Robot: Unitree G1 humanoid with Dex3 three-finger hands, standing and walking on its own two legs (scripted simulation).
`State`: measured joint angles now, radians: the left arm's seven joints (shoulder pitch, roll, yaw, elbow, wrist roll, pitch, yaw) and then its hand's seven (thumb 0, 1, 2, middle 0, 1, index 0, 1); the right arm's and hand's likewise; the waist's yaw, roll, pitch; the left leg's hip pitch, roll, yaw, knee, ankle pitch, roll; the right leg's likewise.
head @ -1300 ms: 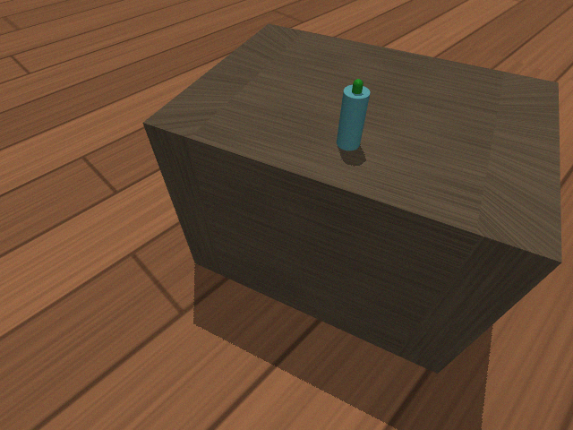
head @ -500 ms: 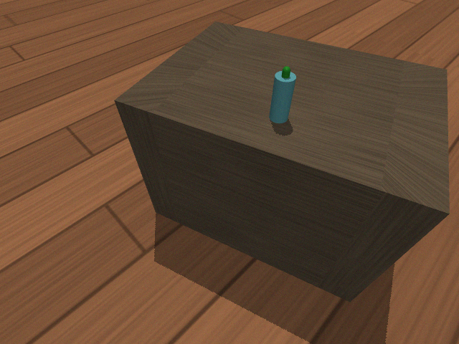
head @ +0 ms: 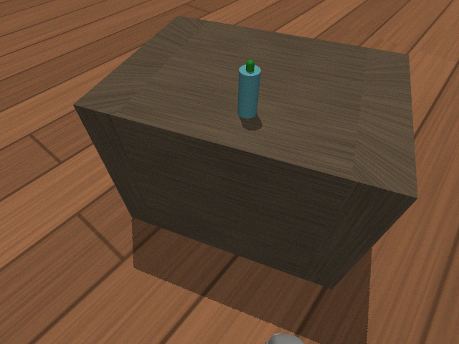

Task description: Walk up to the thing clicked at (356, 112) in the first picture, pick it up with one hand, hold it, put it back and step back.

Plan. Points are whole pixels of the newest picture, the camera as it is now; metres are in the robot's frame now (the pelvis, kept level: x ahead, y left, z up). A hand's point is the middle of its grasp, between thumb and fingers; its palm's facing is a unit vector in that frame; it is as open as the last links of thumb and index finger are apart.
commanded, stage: walk up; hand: left
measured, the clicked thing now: (248, 88) +0.76 -0.04 +0.01
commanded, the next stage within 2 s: none
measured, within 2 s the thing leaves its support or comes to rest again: neither
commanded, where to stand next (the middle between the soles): +0.24 -0.08 m, yaw -19 degrees
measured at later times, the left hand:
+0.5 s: hand (145, 311) +0.21 +0.19 -0.17, palm faces -0.19 -0.92 -0.33, open 7.4 cm
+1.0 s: hand (179, 227) +0.40 +0.14 -0.15, palm faces -0.36 -0.83 -0.43, open 7.4 cm
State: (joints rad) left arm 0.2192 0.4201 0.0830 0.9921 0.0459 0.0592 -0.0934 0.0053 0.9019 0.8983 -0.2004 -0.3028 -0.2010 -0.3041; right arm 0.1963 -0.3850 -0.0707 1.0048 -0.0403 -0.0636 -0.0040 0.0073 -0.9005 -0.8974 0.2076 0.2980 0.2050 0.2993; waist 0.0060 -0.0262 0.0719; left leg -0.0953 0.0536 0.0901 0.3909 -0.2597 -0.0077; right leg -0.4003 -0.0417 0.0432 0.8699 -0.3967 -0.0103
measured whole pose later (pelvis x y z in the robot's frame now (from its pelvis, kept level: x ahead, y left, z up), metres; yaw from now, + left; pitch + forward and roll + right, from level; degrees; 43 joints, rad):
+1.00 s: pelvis +0.20 -0.07 -0.03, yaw -20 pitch -3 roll +0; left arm 0.16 0.39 0.02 0.84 0.02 -0.02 0.01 0.00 0.90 0.90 -0.20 -0.30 -0.20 -0.30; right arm 0.18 -0.40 -0.03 0.87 0.01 0.03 0.00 0.01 -0.90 -0.90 0.20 0.30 0.20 0.30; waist -0.01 0.03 0.14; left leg -0.37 0.05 0.04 0.92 -0.57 0.02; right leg -0.35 0.02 0.04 0.73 -0.33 -0.02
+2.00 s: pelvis +0.19 -0.06 +0.00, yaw -21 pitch -2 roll +0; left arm 0.06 0.34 0.02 1.12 0.00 0.00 -0.02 0.00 0.90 0.90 -0.20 -0.30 -0.20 -0.30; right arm 0.11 -0.35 0.00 1.12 -0.01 -0.02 0.01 0.01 -0.90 -0.90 0.20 0.30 0.20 0.30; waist 0.00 -0.02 0.05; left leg -0.14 0.05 0.02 0.39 -0.22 -0.04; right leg -0.18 -0.03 0.04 0.39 -0.18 0.04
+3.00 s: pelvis +0.20 -0.07 +0.01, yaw -20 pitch -2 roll +0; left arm 0.09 0.36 -0.01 1.12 0.01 -0.01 -0.01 0.00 0.90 0.90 -0.20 -0.30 -0.20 -0.30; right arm 0.10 -0.36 -0.01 1.14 -0.01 0.00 0.02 0.01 -0.90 -0.90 0.20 0.30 0.20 0.30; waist -0.01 0.00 0.06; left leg -0.10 0.06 0.01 0.33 -0.19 -0.05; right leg -0.14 -0.03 0.02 0.34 -0.17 0.03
